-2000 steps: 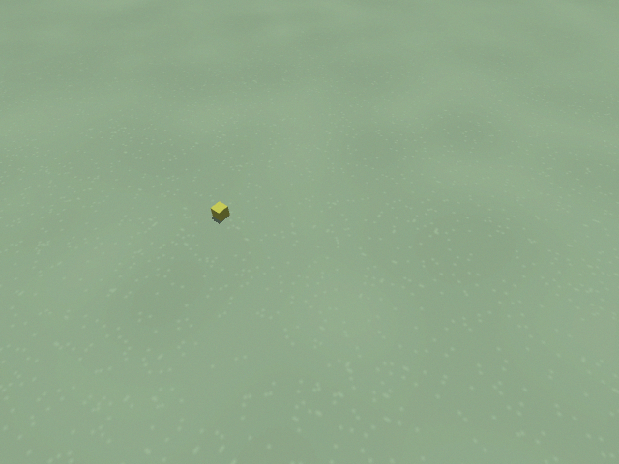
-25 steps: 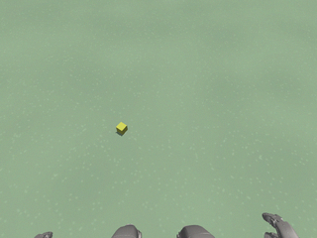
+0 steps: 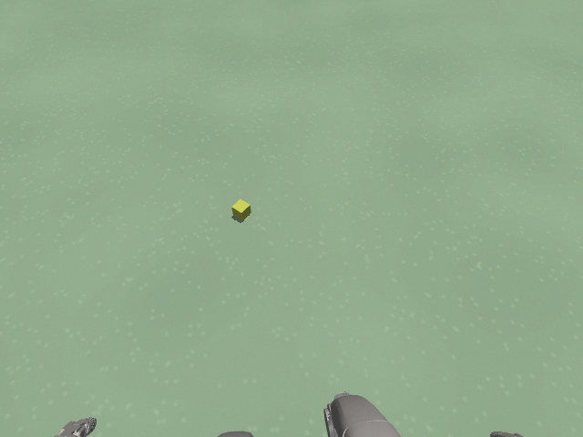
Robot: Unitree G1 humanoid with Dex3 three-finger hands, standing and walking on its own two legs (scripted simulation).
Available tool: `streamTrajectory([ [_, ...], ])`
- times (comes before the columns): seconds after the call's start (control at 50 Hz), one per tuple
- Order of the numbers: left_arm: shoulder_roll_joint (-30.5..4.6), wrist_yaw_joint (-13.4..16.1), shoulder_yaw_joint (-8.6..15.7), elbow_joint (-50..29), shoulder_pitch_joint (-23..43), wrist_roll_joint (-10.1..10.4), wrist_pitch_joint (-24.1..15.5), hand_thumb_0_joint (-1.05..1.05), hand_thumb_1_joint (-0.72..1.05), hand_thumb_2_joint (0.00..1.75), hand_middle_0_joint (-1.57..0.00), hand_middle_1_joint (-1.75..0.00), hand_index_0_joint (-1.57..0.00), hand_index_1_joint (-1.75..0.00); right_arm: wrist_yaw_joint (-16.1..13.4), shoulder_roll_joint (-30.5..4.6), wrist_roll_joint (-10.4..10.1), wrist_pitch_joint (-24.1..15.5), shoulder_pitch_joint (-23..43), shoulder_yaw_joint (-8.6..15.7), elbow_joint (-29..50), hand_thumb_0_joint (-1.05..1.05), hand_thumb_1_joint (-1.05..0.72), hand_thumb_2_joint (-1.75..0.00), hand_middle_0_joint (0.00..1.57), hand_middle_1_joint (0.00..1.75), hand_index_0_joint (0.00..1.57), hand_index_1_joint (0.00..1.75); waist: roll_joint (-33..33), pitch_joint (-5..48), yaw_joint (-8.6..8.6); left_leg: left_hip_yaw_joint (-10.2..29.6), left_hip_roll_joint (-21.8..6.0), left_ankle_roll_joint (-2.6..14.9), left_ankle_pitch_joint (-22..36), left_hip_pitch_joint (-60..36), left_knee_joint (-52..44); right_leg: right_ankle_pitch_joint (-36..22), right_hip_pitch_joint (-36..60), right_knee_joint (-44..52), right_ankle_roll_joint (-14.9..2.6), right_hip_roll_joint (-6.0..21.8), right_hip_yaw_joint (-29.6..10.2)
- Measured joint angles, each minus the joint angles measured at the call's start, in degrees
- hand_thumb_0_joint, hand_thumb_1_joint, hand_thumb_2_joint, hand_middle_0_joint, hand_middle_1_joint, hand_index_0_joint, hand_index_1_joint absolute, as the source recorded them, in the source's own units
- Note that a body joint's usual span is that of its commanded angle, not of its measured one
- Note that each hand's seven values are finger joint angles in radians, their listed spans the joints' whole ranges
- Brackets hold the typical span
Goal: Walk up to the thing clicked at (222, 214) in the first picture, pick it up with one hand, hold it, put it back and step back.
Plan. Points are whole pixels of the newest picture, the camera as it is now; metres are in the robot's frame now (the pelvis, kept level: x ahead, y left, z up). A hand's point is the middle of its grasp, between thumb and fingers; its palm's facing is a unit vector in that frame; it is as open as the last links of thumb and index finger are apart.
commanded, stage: step back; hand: left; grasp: from above
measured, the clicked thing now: (241, 209) +1.03 +0.18 -0.73
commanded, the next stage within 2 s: stand in 1.04 s
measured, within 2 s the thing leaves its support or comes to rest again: neither
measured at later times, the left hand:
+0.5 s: hand out of the picture +0.01 +0.27 -0.14, palm faces -0.01 -0.93 -0.36, open 7.4 cm
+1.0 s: hand out of the picture +0.14 +0.24 -0.13, palm faces -0.01 -0.94 -0.35, open 7.3 cm
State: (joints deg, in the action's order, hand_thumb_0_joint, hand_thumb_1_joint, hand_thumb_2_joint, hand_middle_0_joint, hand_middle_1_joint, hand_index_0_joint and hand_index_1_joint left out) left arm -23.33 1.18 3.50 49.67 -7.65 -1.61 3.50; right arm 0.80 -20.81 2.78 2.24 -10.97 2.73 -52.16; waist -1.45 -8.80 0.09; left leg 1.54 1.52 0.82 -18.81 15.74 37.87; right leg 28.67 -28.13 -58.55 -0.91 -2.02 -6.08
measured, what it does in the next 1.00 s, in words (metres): steps on the spot: right foot, then left foot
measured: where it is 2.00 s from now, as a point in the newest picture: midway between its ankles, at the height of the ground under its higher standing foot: outside the picture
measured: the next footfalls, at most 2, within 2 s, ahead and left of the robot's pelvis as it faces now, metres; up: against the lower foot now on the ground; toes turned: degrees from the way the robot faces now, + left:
right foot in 0.16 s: +0.05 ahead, -0.14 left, +0.00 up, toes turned -2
left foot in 0.44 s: +0.04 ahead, +0.12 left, +0.00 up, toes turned -3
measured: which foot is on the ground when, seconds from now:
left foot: down 0.00-0.18, up 0.20-0.42, down 0.44-1.00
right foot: up 0.00-0.14, down 0.16-1.00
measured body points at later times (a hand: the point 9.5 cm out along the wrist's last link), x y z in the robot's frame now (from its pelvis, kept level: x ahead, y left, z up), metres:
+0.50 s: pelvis -0.03 +0.01 +0.01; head -0.02 +0.01 +0.46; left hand +0.01 +0.32 -0.12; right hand +0.02 -0.31 -0.11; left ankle -0.01 +0.12 -0.72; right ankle -0.04 -0.13 -0.72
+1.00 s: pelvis +0.01 -0.01 +0.01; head +0.03 -0.01 +0.46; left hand +0.14 +0.29 -0.10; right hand +0.10 -0.31 -0.12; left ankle +0.00 +0.12 -0.72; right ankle +0.01 -0.13 -0.72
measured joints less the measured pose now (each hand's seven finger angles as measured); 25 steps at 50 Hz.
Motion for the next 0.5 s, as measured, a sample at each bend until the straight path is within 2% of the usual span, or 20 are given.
streamTrajectory([
  [0.02, -0.15, -0.27, 0.15, 0.6, -0.48, 0.24, -0.07, 0.01, 0.91, 0.9, -0.2, -0.3, -0.21, -0.3, -0.11, 0.32, 0.01, -0.28, -0.2, -0.25, -0.15, 0.01, -0.9, -0.9, 0.21, 0.3, 0.21, 0.3, -0.05, 0.6, -0.02, -0.02, -0.45, -0.08, 0.84, 0.14, -0.86, -0.66, 0.16, -2.17, -0.22, -1.01, -0.5],
  [0.06, -0.22, -1.06, 0.44, 1.56, -1.79, 0.32, -0.5, 0.01, 0.91, 0.9, -0.2, -0.3, -0.21, -0.3, -0.15, 0.6, 0.08, -0.69, -0.36, -0.39, -0.4, 0.01, -0.9, -0.9, 0.21, 0.3, 0.21, 0.3, 0.04, 1.75, 0.19, -0.28, -1.28, -0.04, 2.07, 0.5, -2.11, -1.52, 2.61, -0.65, -0.15, -1.32, 0.04],
  [0.1, -0.16, -1.88, 0.55, 2.5, -3.51, 0.09, -1.0, 0.01, 0.91, 0.9, -0.2, -0.3, -0.2, -0.3, -0.02, 0.57, 0.34, -0.99, -0.2, -0.23, -0.32, 0.01, -0.9, -0.9, 0.21, 0.3, 0.21, 0.3, 0.18, 2.84, 0.46, -0.97, -1.97, -0.01, 2.69, 1.07, -2.55, -0.17, 6.98, 6.45, 0.29, -0.28, 1.55],
  [0.14, 0.0, -2.38, 0.66, 3.73, -5.07, -0.21, -1.53, 0.01, 0.91, 0.9, -0.2, -0.3, -0.2, -0.3, 0.16, 0.33, 0.51, -1.21, 0.06, -0.04, 0.11, 0.01, -0.9, -0.9, 0.21, 0.3, 0.21, 0.3, 0.41, 3.8, 0.78, -1.8, -2.7, -0.33, 2.79, 1.98, -1.96, -0.3, 12.37, 16.47, 0.03, 0.64, 3.04],
  [0.18, 1.12, -2.27, 0.86, 5.37, -5.69, -0.72, -2.3, 0.01, 0.91, 0.9, -0.2, -0.3, -0.2, -0.3, 0.11, -0.52, 0.28, -1.1, 0.6, 0.28, 0.3, 0.01, -0.9, -0.9, 0.21, 0.3, 0.21, 0.3, 2.68, 3.5, 0.88, -1.09, -4.49, -0.57, 1.53, 2.96, 0.34, -8.41, 15.75, 23.83, -0.47, -0.83, 4.11],
  [0.2, 1.73, -2.26, 0.77, 5.85, -6.18, -1.08, -2.7, 0.01, 0.91, 0.9, -0.2, -0.3, -0.2, -0.3, -0.05, -0.76, 0.09, -0.91, 0.53, 0.48, 0.12, 0.01, -0.9, -0.9, 0.21, 0.3, 0.21, 0.3, 3.61, 3.66, 0.88, 0.41, -4.34, -0.43, -1.43, 3.48, 1.78, -9.84, 15.98, 24.48, -0.58, -1.49, 4.5],
  [0.24, 2.32, -2.4, 0.44, 6.35, -7.31, -1.47, -3.4, 0.01, 0.91, 0.9, -0.2, -0.3, -0.21, -0.3, -0.22, -0.8, -0.22, -0.73, 0.11, 0.62, -0.73, 0.01, -0.9, -0.9, 0.21, 0.3, 0.21, 0.3, 3.29, 4.66, 1.84, 2.51, -2.02, -0.83, -5.83, 4.92, 5.54, -9.88, 15.44, 24.51, -1.48, -1.06, 4.05],
  [0.3, 3.41, -2.34, -0.02, 6.88, -7.89, -1.37, -4.15, 0.01, 0.91, 0.9, -0.2, -0.3, -0.21, -0.3, 0.08, -1.69, -0.92, -1.3, -0.78, 0.86, -1.92, 0.01, -0.9, -0.9, 0.21, 0.3, 0.21, 0.3, 3.62, 5.08, 2.41, 4.09, -0.17, -1.01, -5.02, 5.92, 9.26, -11.09, 16.13, 26.47, -1.36, -0.11, 4.22],
  [0.4, 3.22, -2.67, -0.12, 6.74, -7.63, -1.32, -4.35, 0.01, 0.9, 0.9, -0.2, -0.3, -0.21, -0.3, 0.71, -2.1, -0.71, -2.02, -2.89, 1.07, -3.74, 0.01, -0.9, -0.9, 0.21, 0.3, 0.21, 0.3, 3.13, 6.01, 2.35, 1.93, -1.16, -1.31, -5.01, 2.86, 3.05, -11.56, 16.38, 27.66, -0.34, 1.51, 5.54],
  [0.44, 2.63, -2.69, -0.34, 6.45, -7.04, -1.13, -4.04, 0.01, 0.9, 0.9, -0.2, -0.3, -0.21, -0.3, 0.69, -1.91, -0.62, -2.53, -3.39, 1.25, -4.43, 0.01, -0.9, -0.9, 0.21, 0.3, 0.21, 0.3, 2.59, 5.93, 2.0, 0.9, -1.32, -0.97, -1.47, -0.23, -3.81, -10.57, 15.95, 26.22, 0.51, 2.35, 6.18],
  [0.46, 2.18, -2.62, -0.49, 6.37, -6.62, -1.05, -3.85, 0.01, 0.9, 0.9, -0.2, -0.3, -0.21, -0.3, 0.51, -1.47, -0.47, -2.79, -3.18, 1.4, -4.84, 0.01, -0.9, -0.9, 0.21, 0.3, 0.21, 0.3, 1.62, 5.42, 1.98, 0.45, -0.58, -0.77, 2.85, -1.03, -5.48, -9.75, 15.62, 24.78, 0.86, 3.19, 5.88],
  [0.5, 1.5, -2.4, -0.74, 6.68, -6.16, -0.4, -3.34, 0.01, 0.91, 0.9, -0.2, -0.3, -0.21, -0.3, 0.24, -0.44, -0.11, -3.35, -2.74, 1.24, -5.02, 0.01, -0.9, -0.9, 0.21, 0.3, 0.21, 0.3, 0.08, 5.27, 1.9, -0.63, 0.29, -0.25, 3.7, -1.31, -5.62, -6.28, 13.89, 20.89, 0.11, 3.53, 4.2],
])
